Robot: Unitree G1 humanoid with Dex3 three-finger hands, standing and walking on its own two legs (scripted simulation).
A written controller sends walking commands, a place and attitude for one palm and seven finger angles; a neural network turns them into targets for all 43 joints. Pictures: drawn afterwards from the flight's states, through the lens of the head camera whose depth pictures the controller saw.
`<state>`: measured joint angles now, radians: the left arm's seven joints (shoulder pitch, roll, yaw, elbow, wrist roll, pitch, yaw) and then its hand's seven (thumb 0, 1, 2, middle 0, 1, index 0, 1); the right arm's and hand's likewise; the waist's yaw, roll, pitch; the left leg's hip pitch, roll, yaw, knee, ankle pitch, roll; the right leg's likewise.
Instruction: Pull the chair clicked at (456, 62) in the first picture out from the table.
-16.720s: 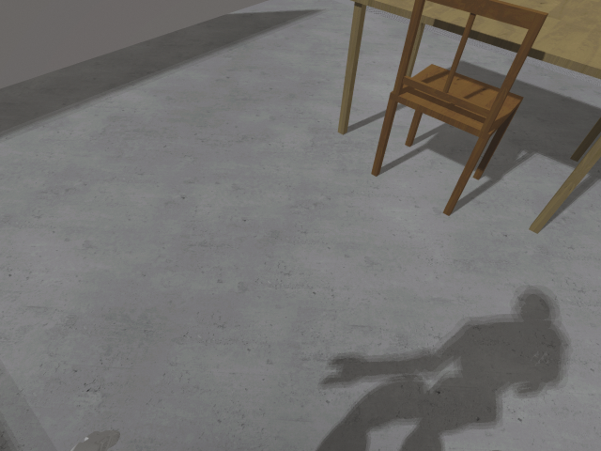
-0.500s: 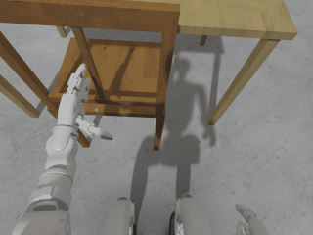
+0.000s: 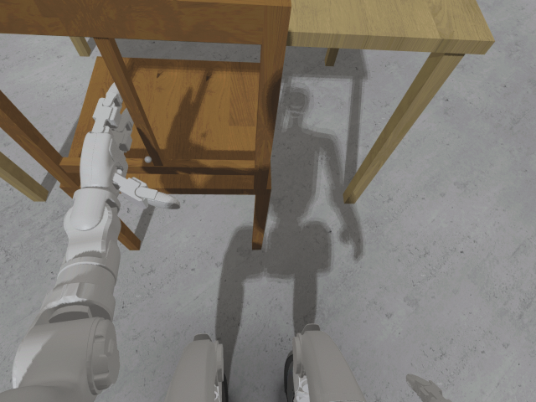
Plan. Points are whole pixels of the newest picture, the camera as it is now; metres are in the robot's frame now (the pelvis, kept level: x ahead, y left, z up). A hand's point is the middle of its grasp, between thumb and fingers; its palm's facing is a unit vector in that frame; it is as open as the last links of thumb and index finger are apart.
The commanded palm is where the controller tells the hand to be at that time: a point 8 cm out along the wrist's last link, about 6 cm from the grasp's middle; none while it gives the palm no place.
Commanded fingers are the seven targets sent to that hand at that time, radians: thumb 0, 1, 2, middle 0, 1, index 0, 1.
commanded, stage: push the fingers through the gap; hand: left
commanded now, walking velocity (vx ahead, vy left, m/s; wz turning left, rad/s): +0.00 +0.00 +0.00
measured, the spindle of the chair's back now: (137, 113) +0.54 +0.18 +0.03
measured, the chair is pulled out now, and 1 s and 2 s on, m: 0.00 0.00 0.00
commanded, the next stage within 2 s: hook a spindle and tug to test in 0.74 s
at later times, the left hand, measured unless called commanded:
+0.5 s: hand (151, 139) +0.49 +0.16 +0.03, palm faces -0.03 -1.00 -0.02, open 16.9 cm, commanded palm +0.47 +0.21 +0.03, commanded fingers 0.00 -0.50 0.30 -0.06 -0.08 -0.06 -0.08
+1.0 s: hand (150, 140) +0.49 +0.16 +0.03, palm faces -0.04 -1.00 -0.02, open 16.7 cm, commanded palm +0.47 +0.20 +0.03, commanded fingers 0.00 -0.50 0.30 -0.22 -0.57 -0.22 -0.57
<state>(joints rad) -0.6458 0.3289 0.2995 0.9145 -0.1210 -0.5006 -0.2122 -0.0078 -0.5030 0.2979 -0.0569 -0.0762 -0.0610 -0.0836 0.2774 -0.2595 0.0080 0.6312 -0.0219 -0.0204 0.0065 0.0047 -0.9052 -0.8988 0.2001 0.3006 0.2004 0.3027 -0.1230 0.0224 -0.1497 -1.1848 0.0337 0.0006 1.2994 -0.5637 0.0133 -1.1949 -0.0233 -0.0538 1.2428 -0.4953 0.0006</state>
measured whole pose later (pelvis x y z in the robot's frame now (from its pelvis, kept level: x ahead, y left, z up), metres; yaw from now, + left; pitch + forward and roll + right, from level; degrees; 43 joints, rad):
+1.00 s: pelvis +0.00 +0.01 +0.00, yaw -1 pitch +27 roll -3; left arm -0.77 0.37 0.33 1.03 -0.08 -0.51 -0.20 -0.01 -0.50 0.30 -0.09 -0.18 -0.09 -0.18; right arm 0.28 -0.25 0.02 0.62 -0.04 0.05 0.03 0.00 -0.91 -0.90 0.20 0.30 0.20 0.30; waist -0.16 0.02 -0.15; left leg -1.22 0.04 -0.01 1.31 -0.57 0.02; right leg -1.22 -0.02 -0.06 1.24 -0.49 0.01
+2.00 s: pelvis +0.02 +0.01 +0.01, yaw -1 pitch +28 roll -3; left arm -0.68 0.34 0.31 0.91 -0.12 -0.47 -0.16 0.02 0.79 0.81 -0.41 -1.43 -0.42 -1.45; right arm 0.30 -0.24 0.01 0.60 -0.03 0.07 0.05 0.00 -0.91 -0.90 0.20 0.30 0.20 0.30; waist -0.15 0.03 -0.15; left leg -1.18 0.04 0.01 1.27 -0.58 0.02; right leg -1.18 -0.01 -0.04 1.20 -0.50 0.01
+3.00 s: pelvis +0.05 +0.01 +0.11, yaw -3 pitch +12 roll -1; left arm -0.56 0.23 0.11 1.05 -0.05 -0.26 0.05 0.03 0.78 0.81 -0.30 -1.14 -0.49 -1.45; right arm 0.28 -0.23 -0.02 0.68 0.02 0.08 -0.09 0.00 -0.91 -0.90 0.20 0.30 0.20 0.30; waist -0.09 0.01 0.06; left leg -0.48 0.03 0.09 0.64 -0.35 0.02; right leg -0.52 -0.01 -0.01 0.59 -0.26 0.02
